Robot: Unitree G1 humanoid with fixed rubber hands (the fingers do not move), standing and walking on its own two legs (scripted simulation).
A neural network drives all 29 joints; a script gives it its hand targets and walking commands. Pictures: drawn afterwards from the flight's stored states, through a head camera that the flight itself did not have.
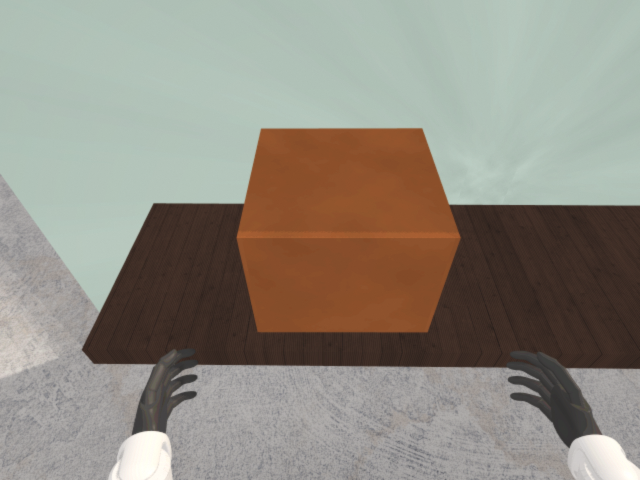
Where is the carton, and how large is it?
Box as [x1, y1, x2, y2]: [237, 128, 460, 331]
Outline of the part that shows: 261,129 237,234 237,242 257,330 427,331 460,237 422,129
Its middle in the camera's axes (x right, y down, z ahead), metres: +0.03 -0.01 +0.66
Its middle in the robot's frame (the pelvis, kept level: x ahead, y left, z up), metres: +0.51 +0.01 +0.02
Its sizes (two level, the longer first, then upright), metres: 0.279 0.267 0.220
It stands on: a table, 0.69 m high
